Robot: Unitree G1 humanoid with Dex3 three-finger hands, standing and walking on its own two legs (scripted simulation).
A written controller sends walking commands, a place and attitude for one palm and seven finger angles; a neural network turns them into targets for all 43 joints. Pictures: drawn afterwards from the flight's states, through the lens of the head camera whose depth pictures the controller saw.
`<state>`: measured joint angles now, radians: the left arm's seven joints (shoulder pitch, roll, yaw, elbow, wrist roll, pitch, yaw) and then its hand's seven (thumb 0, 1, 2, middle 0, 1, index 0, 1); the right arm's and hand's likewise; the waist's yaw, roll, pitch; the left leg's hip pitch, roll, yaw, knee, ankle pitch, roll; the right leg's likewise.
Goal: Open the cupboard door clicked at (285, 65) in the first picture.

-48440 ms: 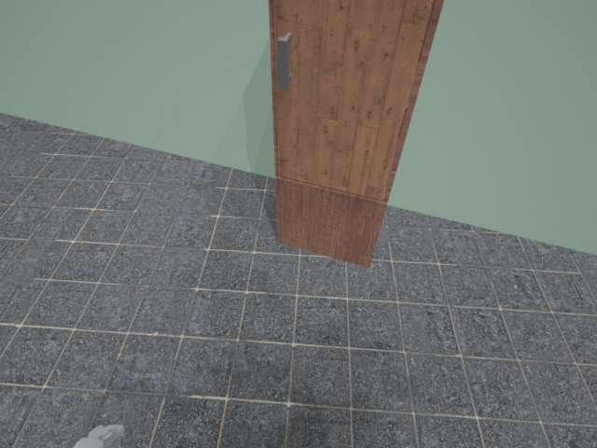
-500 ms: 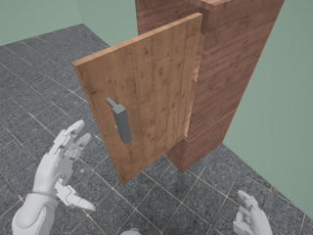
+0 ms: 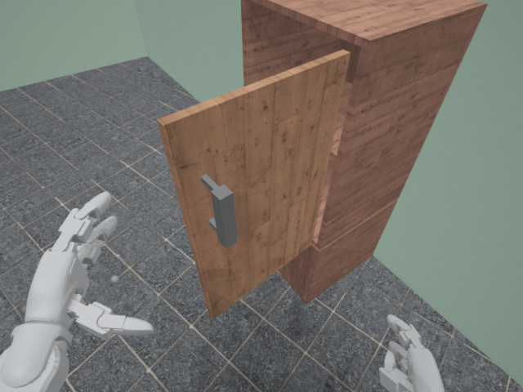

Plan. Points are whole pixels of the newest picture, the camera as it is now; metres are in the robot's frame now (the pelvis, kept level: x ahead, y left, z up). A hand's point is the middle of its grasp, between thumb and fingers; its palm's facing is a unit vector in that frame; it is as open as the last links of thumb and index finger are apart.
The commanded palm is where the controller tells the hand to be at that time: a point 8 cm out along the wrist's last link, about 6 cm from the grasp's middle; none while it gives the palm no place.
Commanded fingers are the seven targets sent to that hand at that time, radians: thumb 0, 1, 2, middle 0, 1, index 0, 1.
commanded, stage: draw the hand back to the body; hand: left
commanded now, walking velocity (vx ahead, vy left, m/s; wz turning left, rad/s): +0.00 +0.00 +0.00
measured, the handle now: (217, 211) +0.37 +0.12 +0.08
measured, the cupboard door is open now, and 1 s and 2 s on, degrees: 94 94 94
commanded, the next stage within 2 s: step back with the hand held close in 0.98 s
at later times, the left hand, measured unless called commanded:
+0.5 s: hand (84, 242) +0.24 +0.25 +0.16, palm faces +0.39 -0.83 -0.39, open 10.3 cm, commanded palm +0.19 +0.29 +0.18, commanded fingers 0.00 0.76 0.84 -0.19 -0.30 -0.19 -0.30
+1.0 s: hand (93, 234) +0.25 +0.24 +0.17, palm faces +0.41 -0.82 -0.40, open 7.5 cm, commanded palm +0.20 +0.28 +0.19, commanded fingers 0.00 0.90 0.90 -0.20 -0.30 -0.20 -0.30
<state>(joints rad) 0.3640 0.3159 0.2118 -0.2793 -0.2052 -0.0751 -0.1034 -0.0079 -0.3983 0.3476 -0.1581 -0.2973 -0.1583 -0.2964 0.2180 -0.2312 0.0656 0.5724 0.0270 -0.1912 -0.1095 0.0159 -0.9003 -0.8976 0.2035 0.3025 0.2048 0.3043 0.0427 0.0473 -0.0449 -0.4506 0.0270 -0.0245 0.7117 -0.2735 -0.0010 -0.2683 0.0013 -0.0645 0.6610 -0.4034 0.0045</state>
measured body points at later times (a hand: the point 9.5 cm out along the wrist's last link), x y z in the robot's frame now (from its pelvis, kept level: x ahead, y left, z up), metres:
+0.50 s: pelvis +0.04 +0.00 +0.02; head +0.03 -0.02 +0.47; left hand +0.22 +0.29 +0.18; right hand +0.22 -0.23 -0.06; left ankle +0.06 +0.12 -0.72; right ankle -0.03 -0.12 -0.72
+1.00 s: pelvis +0.05 -0.02 +0.02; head +0.04 -0.04 +0.47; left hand +0.22 +0.28 +0.19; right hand +0.23 -0.25 -0.07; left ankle +0.06 +0.12 -0.72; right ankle -0.03 -0.12 -0.72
